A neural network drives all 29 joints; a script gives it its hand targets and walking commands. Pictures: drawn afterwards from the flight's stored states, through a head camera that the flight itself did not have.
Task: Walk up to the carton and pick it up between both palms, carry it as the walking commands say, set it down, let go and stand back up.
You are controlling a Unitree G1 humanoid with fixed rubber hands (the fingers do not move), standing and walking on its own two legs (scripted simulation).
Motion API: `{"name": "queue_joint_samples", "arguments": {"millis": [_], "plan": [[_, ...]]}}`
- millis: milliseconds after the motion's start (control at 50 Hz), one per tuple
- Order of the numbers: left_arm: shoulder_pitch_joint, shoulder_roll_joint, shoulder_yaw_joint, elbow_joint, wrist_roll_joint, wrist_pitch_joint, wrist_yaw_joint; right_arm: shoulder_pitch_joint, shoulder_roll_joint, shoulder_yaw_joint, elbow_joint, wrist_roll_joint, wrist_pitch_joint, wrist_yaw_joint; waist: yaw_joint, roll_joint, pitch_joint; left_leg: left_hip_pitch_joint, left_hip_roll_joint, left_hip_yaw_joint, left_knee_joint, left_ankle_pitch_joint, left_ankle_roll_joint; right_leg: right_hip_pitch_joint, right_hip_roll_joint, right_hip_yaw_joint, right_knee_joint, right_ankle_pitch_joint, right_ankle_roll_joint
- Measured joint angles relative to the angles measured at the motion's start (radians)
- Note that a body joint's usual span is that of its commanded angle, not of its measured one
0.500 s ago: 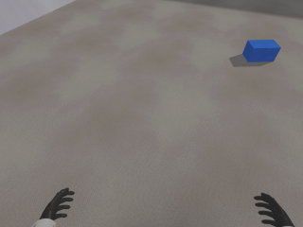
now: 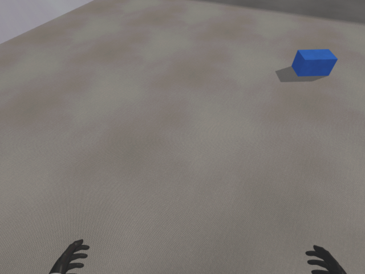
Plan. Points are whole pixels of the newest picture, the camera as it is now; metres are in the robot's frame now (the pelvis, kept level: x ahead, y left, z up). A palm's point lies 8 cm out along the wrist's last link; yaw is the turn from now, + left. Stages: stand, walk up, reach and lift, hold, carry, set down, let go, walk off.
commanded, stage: stand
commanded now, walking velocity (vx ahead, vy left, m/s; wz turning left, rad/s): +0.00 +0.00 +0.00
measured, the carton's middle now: (313, 62) +2.02 -1.15 -0.68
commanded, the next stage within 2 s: walk up in 0.82 s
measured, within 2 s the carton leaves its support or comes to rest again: neither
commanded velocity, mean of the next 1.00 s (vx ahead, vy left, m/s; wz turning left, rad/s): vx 0.00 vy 0.00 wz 0.00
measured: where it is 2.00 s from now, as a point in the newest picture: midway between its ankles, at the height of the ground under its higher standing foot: (237, 242)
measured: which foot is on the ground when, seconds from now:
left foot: down 0.00-1.00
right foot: down 0.00-1.00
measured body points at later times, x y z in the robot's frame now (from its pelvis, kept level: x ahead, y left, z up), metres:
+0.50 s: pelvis +0.00 +0.00 +0.02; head +0.00 +0.00 +0.46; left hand +0.12 +0.31 -0.09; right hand +0.12 -0.31 -0.10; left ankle +0.00 +0.12 -0.73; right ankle +0.00 -0.12 -0.73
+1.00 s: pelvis +0.00 +0.00 +0.02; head +0.00 +0.00 +0.47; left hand +0.11 +0.32 -0.10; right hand +0.11 -0.32 -0.10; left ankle +0.00 +0.12 -0.73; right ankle +0.00 -0.12 -0.73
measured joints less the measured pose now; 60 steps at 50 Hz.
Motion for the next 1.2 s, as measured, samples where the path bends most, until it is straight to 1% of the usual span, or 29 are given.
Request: {"name": "queue_joint_samples", "arguments": {"millis": [300, 520, 720, 1000, 1020, 1040, 1060, 1080, 1100, 1140, 1160, 1200], "plan": [[-0.034, 0.004, -0.012, 0.111, -0.003, 0.005, -0.001, -0.032, -0.003, 0.008, 0.108, 0.004, 0.007, 0.001, -0.001, 0.001, 0.004, 0.081, 0.000, 0.001, -0.144, 0.076, -0.003, 0.080, 0.000, 0.000, -0.142, 0.076, 0.001], [-0.042, 0.005, -0.014, 0.173, -0.003, 0.010, 0.001, -0.038, -0.005, 0.008, 0.174, 0.005, 0.011, 0.001, -0.002, 0.001, 0.005, 0.111, 0.002, 0.002, -0.203, 0.109, -0.005, 0.108, 0.001, 0.001, -0.200, 0.108, 0.002], [-0.042, 0.006, -0.013, 0.199, -0.004, 0.013, 0.002, -0.038, -0.006, 0.007, 0.201, 0.005, 0.015, -0.001, -0.002, 0.001, 0.005, 0.121, 0.002, 0.002, -0.227, 0.122, -0.006, 0.119, 0.001, 0.002, -0.224, 0.121, 0.002], [-0.043, 0.008, -0.012, 0.208, -0.005, 0.017, 0.004, -0.040, -0.008, 0.006, 0.209, 0.005, 0.018, -0.003, -0.002, 0.001, 0.005, 0.131, 0.003, 0.001, -0.244, 0.127, -0.007, 0.128, 0.001, 0.002, -0.241, 0.126, 0.003], [-0.030, 0.012, -0.001, 0.185, 0.003, 0.021, -0.011, -0.035, -0.008, -0.005, 0.198, 0.001, 0.011, 0.004, 0.006, -0.003, -0.003, 0.119, 0.006, 0.015, -0.225, 0.100, 0.001, 0.106, 0.003, 0.013, -0.210, 0.094, -0.005], [-0.010, 0.020, 0.013, 0.154, 0.010, 0.025, -0.033, -0.027, -0.012, -0.021, 0.179, -0.006, -0.003, 0.010, 0.014, -0.011, -0.016, 0.107, 0.008, 0.037, -0.204, 0.059, 0.010, 0.066, 0.002, 0.026, -0.147, 0.017, -0.017], [0.007, 0.030, 0.027, 0.126, 0.014, 0.030, -0.054, -0.018, -0.022, -0.037, 0.158, -0.013, -0.019, 0.013, 0.020, -0.014, -0.029, 0.101, 0.014, 0.060, -0.200, 0.048, 0.019, 0.007, -0.002, 0.023, -0.044, -0.040, -0.023], [0.017, 0.040, 0.039, 0.102, 0.019, 0.034, -0.072, -0.007, -0.036, -0.051, 0.137, -0.016, -0.034, 0.013, 0.020, -0.015, -0.039, 0.097, 0.024, 0.083, -0.203, 0.058, 0.023, -0.062, -0.007, 0.020, 0.076, -0.059, -0.023], [0.021, 0.054, 0.048, 0.080, 0.022, 0.036, -0.087, 0.005, -0.052, -0.062, 0.120, -0.016, -0.046, 0.010, 0.017, -0.017, -0.046, 0.098, 0.035, 0.105, -0.209, 0.071, 0.022, -0.127, -0.016, 0.020, 0.178, -0.053, -0.022], [0.023, 0.082, 0.068, 0.043, 0.024, 0.037, -0.118, 0.028, -0.085, -0.078, 0.097, -0.018, -0.060, 0.010, 0.010, -0.024, -0.054, 0.120, 0.056, 0.147, -0.227, 0.075, 0.005, -0.221, -0.052, 0.019, 0.287, -0.016, -0.010], [0.024, 0.095, 0.077, 0.029, 0.022, 0.037, -0.133, 0.036, -0.103, -0.085, 0.088, -0.021, -0.063, 0.013, 0.006, -0.023, -0.057, 0.137, 0.069, 0.166, -0.236, 0.070, -0.003, -0.249, -0.073, 0.014, 0.297, 0.003, -0.001], [0.023, 0.116, 0.092, 0.007, 0.018, 0.039, -0.160, 0.048, -0.139, -0.096, 0.070, -0.026, -0.068, 0.021, -0.003, -0.014, -0.062, 0.168, 0.099, 0.199, -0.243, 0.057, -0.018, -0.278, -0.109, -0.003, 0.256, 0.037, 0.008]]}}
